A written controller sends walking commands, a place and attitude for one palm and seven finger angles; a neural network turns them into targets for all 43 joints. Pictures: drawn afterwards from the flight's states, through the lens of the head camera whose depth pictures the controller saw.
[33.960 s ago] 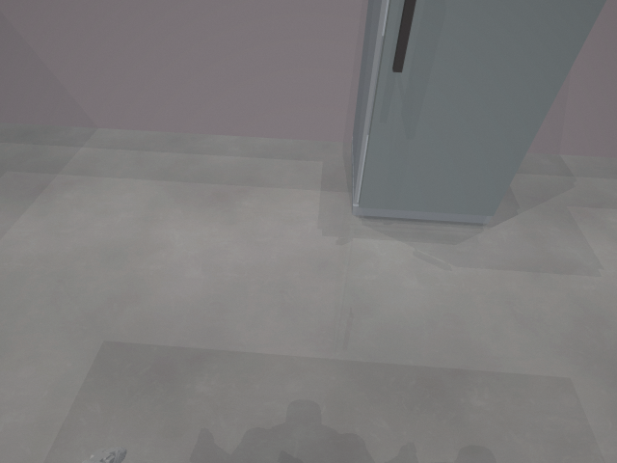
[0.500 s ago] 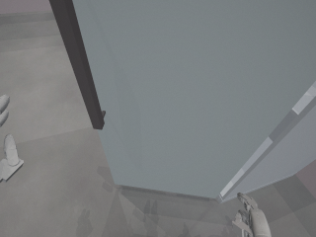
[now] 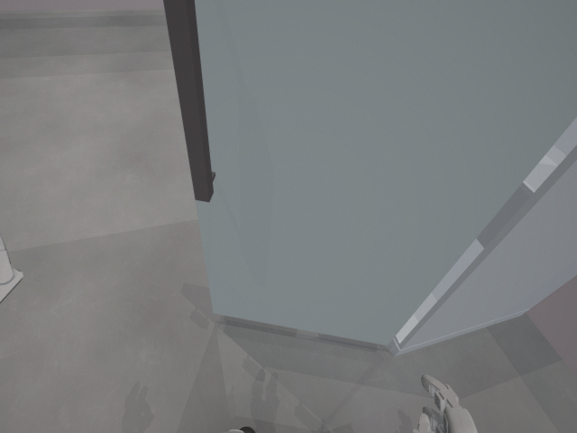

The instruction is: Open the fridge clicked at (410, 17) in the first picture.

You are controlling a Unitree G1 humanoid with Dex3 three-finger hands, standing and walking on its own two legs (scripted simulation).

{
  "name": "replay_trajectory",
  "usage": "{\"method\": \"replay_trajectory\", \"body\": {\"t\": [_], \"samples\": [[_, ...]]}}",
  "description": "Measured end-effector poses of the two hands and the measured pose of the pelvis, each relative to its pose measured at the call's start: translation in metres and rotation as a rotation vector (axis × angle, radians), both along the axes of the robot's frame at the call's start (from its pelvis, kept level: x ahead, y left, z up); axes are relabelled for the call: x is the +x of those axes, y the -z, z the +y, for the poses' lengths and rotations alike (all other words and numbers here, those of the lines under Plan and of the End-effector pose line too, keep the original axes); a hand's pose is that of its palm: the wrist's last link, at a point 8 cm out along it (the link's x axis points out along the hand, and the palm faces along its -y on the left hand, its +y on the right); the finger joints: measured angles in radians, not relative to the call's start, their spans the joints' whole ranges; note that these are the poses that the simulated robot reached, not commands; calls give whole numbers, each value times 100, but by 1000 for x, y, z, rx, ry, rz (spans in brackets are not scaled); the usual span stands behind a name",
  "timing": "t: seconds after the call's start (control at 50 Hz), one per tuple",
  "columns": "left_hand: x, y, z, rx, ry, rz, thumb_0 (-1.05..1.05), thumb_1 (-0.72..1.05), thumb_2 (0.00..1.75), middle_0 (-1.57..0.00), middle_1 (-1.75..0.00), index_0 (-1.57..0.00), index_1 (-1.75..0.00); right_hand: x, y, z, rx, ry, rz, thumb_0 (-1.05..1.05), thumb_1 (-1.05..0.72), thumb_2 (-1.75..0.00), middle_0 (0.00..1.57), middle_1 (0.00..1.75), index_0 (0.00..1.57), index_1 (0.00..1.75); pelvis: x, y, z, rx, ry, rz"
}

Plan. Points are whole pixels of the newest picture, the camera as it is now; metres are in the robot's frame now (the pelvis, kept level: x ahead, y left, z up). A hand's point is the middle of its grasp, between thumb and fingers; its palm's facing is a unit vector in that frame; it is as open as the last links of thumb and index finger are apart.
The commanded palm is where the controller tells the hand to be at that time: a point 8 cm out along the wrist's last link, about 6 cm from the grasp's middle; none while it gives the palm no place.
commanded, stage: step back with the hand held close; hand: left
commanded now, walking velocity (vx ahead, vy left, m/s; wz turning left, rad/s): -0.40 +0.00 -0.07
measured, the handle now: (196, 81) +0.55 +0.19 +0.20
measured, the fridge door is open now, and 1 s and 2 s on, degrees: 64 64 64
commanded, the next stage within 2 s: stop stepping back and stand still in 0.24 s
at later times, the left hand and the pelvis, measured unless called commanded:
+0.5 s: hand out of the picture +0.10 +0.23 +0.17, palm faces +0.27 -0.80 -0.53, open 7.4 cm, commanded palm +0.04 +0.28 +0.18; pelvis -0.12 -0.01 +0.00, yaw -4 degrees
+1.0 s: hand out of the picture +0.04 +0.27 +0.19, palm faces +0.46 -0.73 -0.50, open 7.4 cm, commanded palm -0.03 +0.31 +0.18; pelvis -0.17 +0.01 -0.01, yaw +0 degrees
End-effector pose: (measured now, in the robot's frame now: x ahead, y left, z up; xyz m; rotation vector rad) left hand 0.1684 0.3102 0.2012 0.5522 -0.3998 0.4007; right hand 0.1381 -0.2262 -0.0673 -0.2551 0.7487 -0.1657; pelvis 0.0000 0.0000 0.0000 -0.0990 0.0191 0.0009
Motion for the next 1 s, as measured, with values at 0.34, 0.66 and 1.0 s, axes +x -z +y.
{"method": "replay_trajectory", "body": {"t": [0.34, 0.66, 1.0], "samples": [[-18, 15, -30, -59, 182, 57, 1, 89, 90, -22, -30, -21, -30, -59, -10, -13, -25, 63, -69, 1, -90, -90, 21, 30, 20, 30, -70, 2, 3, 66, 110, -33], [-172, 14, -6, -100, -94, 109, 1, 89, 90, -22, -30, -21, -30, -180, 6, -37, -34, 69, 79, 1, -90, -90, 21, 30, 20, 30, -146, -9, -6, 138, 60, -6], [-175, -3, -3, 89, -19, 35, 1, 89, 90, -22, -30, -21, -30, -186, 24, 9, 67, 16, -38, 1, -90, -90, 21, 30, 20, 30, -166, 12, 6, 94, 2, -31]]}}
